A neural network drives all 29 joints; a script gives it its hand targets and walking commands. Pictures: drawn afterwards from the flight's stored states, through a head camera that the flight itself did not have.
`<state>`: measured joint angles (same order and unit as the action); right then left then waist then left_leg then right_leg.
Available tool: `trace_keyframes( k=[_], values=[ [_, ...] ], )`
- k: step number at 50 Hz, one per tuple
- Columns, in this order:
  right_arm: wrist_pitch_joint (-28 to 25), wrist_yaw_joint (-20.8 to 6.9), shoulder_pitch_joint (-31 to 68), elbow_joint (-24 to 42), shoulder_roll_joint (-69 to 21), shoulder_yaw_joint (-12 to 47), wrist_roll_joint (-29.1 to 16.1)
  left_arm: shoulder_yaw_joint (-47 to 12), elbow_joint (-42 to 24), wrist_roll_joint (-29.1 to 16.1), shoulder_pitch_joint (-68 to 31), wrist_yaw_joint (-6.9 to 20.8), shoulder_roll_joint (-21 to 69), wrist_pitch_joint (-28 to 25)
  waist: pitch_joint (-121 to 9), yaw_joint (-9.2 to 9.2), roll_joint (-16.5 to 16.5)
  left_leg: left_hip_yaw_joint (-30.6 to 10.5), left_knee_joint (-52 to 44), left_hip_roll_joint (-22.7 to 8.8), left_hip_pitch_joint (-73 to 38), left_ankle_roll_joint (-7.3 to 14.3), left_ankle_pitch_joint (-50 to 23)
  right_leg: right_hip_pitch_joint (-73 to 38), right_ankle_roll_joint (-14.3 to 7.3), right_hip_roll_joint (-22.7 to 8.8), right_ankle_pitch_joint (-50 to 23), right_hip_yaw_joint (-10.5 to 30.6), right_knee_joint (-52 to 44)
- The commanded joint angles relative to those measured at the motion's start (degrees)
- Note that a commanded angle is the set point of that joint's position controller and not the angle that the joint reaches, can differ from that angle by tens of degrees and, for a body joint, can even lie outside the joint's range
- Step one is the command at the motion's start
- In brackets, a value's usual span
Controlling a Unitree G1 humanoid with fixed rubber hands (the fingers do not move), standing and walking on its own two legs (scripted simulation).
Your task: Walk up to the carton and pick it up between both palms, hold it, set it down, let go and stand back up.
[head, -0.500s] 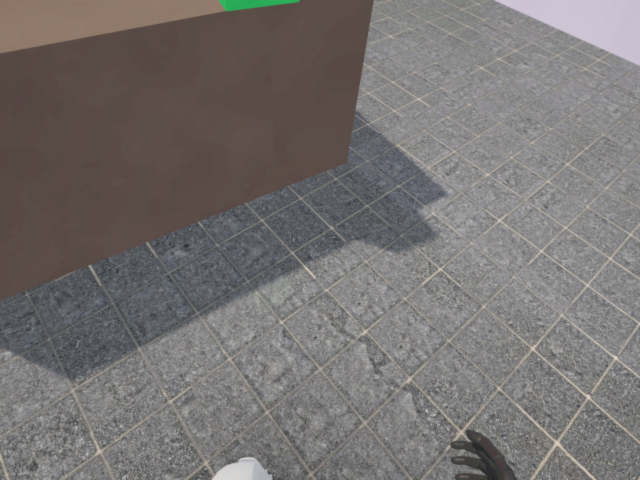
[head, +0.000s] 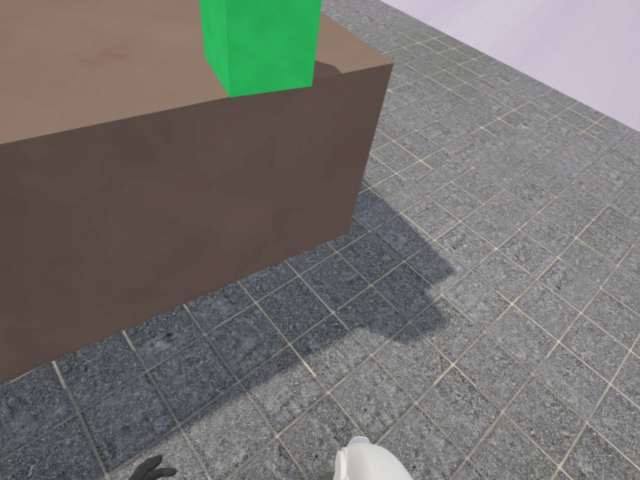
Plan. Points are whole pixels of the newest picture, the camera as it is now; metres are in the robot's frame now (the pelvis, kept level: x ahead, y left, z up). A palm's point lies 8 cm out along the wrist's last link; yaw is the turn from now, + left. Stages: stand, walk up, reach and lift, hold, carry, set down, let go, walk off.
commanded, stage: walk up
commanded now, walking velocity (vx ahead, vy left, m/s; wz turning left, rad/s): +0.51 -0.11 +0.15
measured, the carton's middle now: (257, 18) +1.05 +0.05 +0.10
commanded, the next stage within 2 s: none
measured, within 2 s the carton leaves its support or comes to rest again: neither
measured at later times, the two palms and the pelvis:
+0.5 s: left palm (152, 462) +0.20 +0.18 -0.11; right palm (410, 282) +0.47 -0.24 -0.12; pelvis +0.32 -0.02 +0.01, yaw +0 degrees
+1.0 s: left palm (170, 247) +0.56 +0.21 -0.13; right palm (411, 274) +0.48 -0.24 -0.12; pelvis +0.51 -0.02 +0.02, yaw +1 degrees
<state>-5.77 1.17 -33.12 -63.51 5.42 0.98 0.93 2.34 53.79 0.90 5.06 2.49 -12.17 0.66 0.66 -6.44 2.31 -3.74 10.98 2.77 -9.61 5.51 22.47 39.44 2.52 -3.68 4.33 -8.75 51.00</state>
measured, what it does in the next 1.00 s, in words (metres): walks ahead: right foot, then left foot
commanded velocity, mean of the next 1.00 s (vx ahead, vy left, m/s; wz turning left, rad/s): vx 0.31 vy -0.06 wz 0.06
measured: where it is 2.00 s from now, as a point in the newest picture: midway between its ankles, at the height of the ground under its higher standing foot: (281, 382)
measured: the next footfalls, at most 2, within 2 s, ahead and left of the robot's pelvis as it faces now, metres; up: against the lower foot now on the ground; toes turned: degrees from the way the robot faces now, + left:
right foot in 0.10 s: +0.24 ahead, -0.09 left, +0.00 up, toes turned -8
left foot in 0.62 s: +0.55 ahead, +0.08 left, +0.00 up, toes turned +9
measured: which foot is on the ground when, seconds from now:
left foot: down 0.00-0.14, up 0.16-0.60, down 0.62-1.00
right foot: up 0.00-0.08, down 0.10-0.62, up 0.64-1.00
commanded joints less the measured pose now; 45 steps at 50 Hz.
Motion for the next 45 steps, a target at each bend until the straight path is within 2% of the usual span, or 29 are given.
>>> trace_keyframes(
  k=[1, 3, 5, 6, 7, 8, 10, 12, 13, 15, 18, 19, 22, 23, 24, 25, 27, 28, 29, 30, 31, 32, 33, 35, 36, 39, 40, 42, 45],
  values=[
    [-0.7, 1.8, -1.7, 1.4, 11.9, -1.8, 0.4, -0.7, -6.0, -0.8, -7.2, -1.0, -2.6, -3.0, 3.2, 3.23, -11.9, 0.1, 10.9, -13.4, -2.7, -4.1, -83.8, -6.2, -3.8, 6.2, 4.1, -4.9, -17.1],
    [-0.8, 2.3, -3.5, 0.1, 13.2, -2.3, 0.1, 0.5, -2.5, -1.1, 2.8, -1.9, -5.7, -3.5, -0.9, 6.67, -12.5, -1.2, 22.4, -15.3, -1.3, -4.4, -91.7, -19.1, -5.4, 8.8, 2.9, -4.6, -21.7],
    [-1.5, 1.6, 0.3, 1.4, 13.5, -2.3, -1.1, 2.3, 3.4, -0.6, 22.4, -2.8, -9.0, -4.2, -10.4, 15.58, -10.6, -0.2, 41.7, -14.4, 16.2, -3.8, -73.9, -49.1, -9.6, 1.6, -6.6, 2.1, -22.1],
    [-1.6, 0.7, -0.4, 3.6, 9.3, -1.3, -1.8, 3.9, 5.2, 0.7, 30.5, -3.2, -14.4, -3.7, -17.3, 16.54, 0.5, 3.3, 61.3, -7.2, 32.8, -4.0, -25.9, -65.5, -15.3, -15.1, -12.6, 21.2, -18.1],
    [-0.1, 0.7, -5.2, 3.0, 6.9, -1.3, -4.3, 5.0, 6.6, 0.0, 30.0, -3.2, -16.2, -3.1, -22.1, 15.84, 11.5, 3.3, 79.8, -0.4, 47.3, -4.2, 11.3, -72.1, -26.9, -25.3, -3.9, 42.7, -24.0],
    [0.2, 0.9, 4.0, 3.7, 13.0, -2.8, -1.8, 4.1, 5.9, -1.6, 25.6, -3.1, -10.6, -2.8, -15.6, 15.64, 3.6, 0.2, 81.6, -4.1, 45.5, -2.1, 3.4, -58.4, -24.0, -22.2, 14.9, 44.6, -33.3],
    [-1.2, -1.0, 18.5, 9.5, 12.1, -4.3, -0.1, 1.3, 5.5, 0.2, 20.2, -2.7, -4.9, -4.2, 3.8, 12.39, -6.5, -1.0, 75.7, -6.8, 44.0, 0.1, -3.6, -37.2, -15.3, -16.1, -6.9, 28.4, -37.1],
    [-0.2, -2.0, 18.0, 10.6, 6.2, -3.3, 0.7, 0.0, 8.1, -1.5, 18.7, -3.6, -1.5, -4.7, 11.2, 6.76, -6.5, 0.9, 71.5, -9.5, 40.1, -0.9, -5.1, -23.5, -13.5, -11.6, -10.4, 19.3, -38.6],
    [1.2, -0.7, 9.9, 6.0, 3.9, -3.1, -0.5, -0.5, 6.5, 0.6, 17.0, -1.9, -0.9, -5.9, 11.8, 5.22, -11.7, 1.1, 70.4, -8.0, 39.2, -1.7, -7.8, -23.0, -12.4, -14.5, -14.4, 21.4, -38.2],
    [3.2, -0.3, 7.2, 5.7, 0.2, -2.3, -0.6, -0.2, 6.8, 0.0, 16.4, -1.1, -2.6, -7.3, 10.3, 2.53, -6.3, 2.1, 64.9, -8.9, 39.4, -3.4, -9.4, -22.2, -10.5, -12.4, -17.1, 15.4, -39.5],
    [5.0, -1.2, 13.2, 9.1, 4.2, -2.9, -1.2, -0.6, 7.5, 0.2, 15.8, -1.0, -2.6, -8.3, 10.1, 2.47, 7.6, 6.8, 53.7, -7.9, 40.2, -3.8, -18.2, -20.6, -5.5, -5.3, -22.4, 1.6, -41.0],
    [4.3, -2.7, 20.3, 13.6, 7.4, -3.1, 0.7, -1.0, 9.5, -1.3, 16.8, -2.1, -1.4, -7.2, 9.4, 2.42, 14.0, 8.6, 47.0, -8.7, 36.8, -3.9, -18.9, -18.3, -5.8, 0.5, -17.0, -2.5, -42.8],
    [3.5, -2.7, 29.3, 13.5, 5.6, -2.2, 0.0, -2.5, 10.6, -0.6, 26.5, -2.4, 1.0, -8.0, 10.8, 9.59, 4.7, 13.7, 34.6, -5.8, 40.1, -5.2, -24.6, -27.4, -2.4, -4.0, -41.3, 2.6, -39.1],
    [3.1, -2.8, 31.0, 13.7, 5.6, -2.1, -0.2, -2.3, 10.7, -0.5, 27.5, -2.9, -0.8, -8.0, 9.4, 10.07, 4.0, 14.4, 30.6, -4.9, 41.1, -5.6, -24.6, -32.5, -2.2, -4.6, -44.2, 2.6, -38.7],
    [2.6, -2.5, 33.2, 16.0, 6.6, -2.1, -0.1, -2.1, 12.2, -1.0, 27.2, -3.6, -2.6, -6.3, 5.2, 8.92, 11.4, 14.0, 26.2, -3.8, 36.7, -6.1, -21.7, -35.6, -5.6, 0.3, -36.3, 0.0, -38.1],
    [2.5, -2.1, 31.9, 12.9, 6.6, -2.0, -0.7, -1.9, 10.3, 0.4, 27.5, -3.7, -3.8, -7.1, 4.7, 10.99, 5.3, 15.2, 24.3, -1.7, 39.3, -6.1, -21.4, -42.1, -5.5, -5.3, -48.1, 3.7, -35.2],
    [1.9, -1.5, 27.9, 11.1, 7.2, -2.0, -0.2, -0.8, 10.1, 0.2, 26.9, -4.7, -7.7, -7.1, -1.5, 9.24, 7.9, 15.1, 18.6, 0.1, 36.6, -4.9, -19.9, -51.7, -4.9, -7.6, -57.7, 3.0, -27.8],
    [0.9, -1.0, 24.2, 12.5, 9.3, -2.8, 0.3, -0.6, 13.0, -0.7, 27.4, -4.8, -8.4, -5.5, -5.2, 4.25, 15.8, 12.6, 13.8, -0.6, 30.4, -4.1, -20.9, -53.2, -5.8, -3.2, -47.6, 0.3, -22.1],
    [-0.2, -0.8, 16.6, 9.9, 11.1, -3.5, 0.9, -0.5, 12.9, -1.8, 26.3, -5.0, -7.4, -4.7, -9.5, -0.33, 11.5, 11.8, 5.6, -3.0, 19.2, -3.2, -33.2, -50.8, -4.4, -2.3, -38.4, -2.2, -12.5],
    [-1.0, -0.1, 9.1, 7.5, 14.7, -4.6, 2.6, -0.7, 12.2, -3.4, 28.2, -5.2, -6.1, -4.6, -16.1, -2.41, 5.7, 4.6, 10.3, -12.3, -0.3, -2.0, -47.0, -36.8, -3.0, -1.2, -16.4, -0.6, -1.7],
    [-0.3, 0.3, 8.0, 7.4, 16.5, -4.9, 3.5, -2.4, 11.2, -4.4, 33.6, -5.4, 1.4, -4.2, -20.4, 1.99, -3.0, -12.3, 20.8, -29.5, -20.8, -0.1, -66.9, -14.2, -3.2, 1.8, 29.2, 2.7, 7.3],
    [0.8, 0.4, 5.0, 6.9, 20.9, -6.3, 0.9, -2.5, 12.5, -4.9, 41.1, -5.8, 2.4, -3.3, -27.3, 2.57, -7.0, -18.8, 26.1, -38.9, -24.6, 7.2, -79.7, -12.0, -3.9, 0.2, 38.5, 8.4, 18.7],
    [1.9, 0.7, 5.1, 5.5, 21.2, -7.4, -1.2, -1.1, 12.9, -4.3, 36.8, -5.4, -1.9, -3.0, -29.6, 0.94, -8.5, -18.6, 20.4, -36.2, -19.9, 12.1, -67.8, -11.5, -3.0, 0.6, 31.5, 10.4, 24.3],
    [1.6, 0.7, 6.8, 5.0, 14.1, -4.8, -0.5, 1.8, 7.0, 0.7, 17.9, -3.6, -7.4, -3.4, -12.4, 0.30, -8.7, -9.6, 10.5, -25.0, 3.3, 3.1, -62.1, -13.2, -2.1, 0.4, 21.0, 11.3, 17.6],
    [1.0, 0.5, 10.0, 4.5, 9.9, -3.4, 0.1, 1.4, 7.1, 0.8, 18.1, -3.0, -3.6, -3.1, -3.9, 3.08, -10.7, -3.6, 8.3, -22.3, 11.2, -0.1, -58.5, -12.3, -1.3, -0.7, 16.9, 10.8, 15.4],
    [1.1, -0.1, 14.3, 5.7, 7.1, -2.7, -1.1, -0.4, 9.9, -0.1, 24.0, -2.9, 5.0, -0.2, 4.1, 7.76, -9.8, 4.9, 3.8, -18.1, 22.4, -4.7, -43.5, -16.4, 0.0, -0.5, 10.8, 7.2, 12.3],
    [0.7, -0.4, 13.8, 5.5, 7.2, -2.6, -1.2, -0.4, 10.2, -0.2, 24.9, -2.9, 5.5, 0.6, 4.4, 8.55, -10.5, 6.4, 2.7, -17.4, 25.3, -4.7, -41.1, -17.4, 0.2, -0.1, 8.9, 6.3, 11.9],
    [0.4, 1.1, 15.7, 3.8, 7.1, -1.6, -2.2, 0.1, 6.9, -0.4, 21.3, -2.5, 3.5, 0.6, 6.6, 11.68, -19.8, 16.0, 3.7, -9.1, 33.2, -1.2, -60.8, -22.1, -0.5, 4.0, 5.6, 3.3, 5.8],
    [0.9, 0.8, 15.0, 3.2, 8.0, -1.2, 0.3, 0.6, 8.7, -0.4, 24.2, -3.4, 1.1, 1.5, 3.6, 12.45, -18.0, 17.3, 5.0, -9.5, 29.7, -0.1, -53.2, -21.4, -1.1, 3.2, 1.4, 2.9, 2.1]
  ],
)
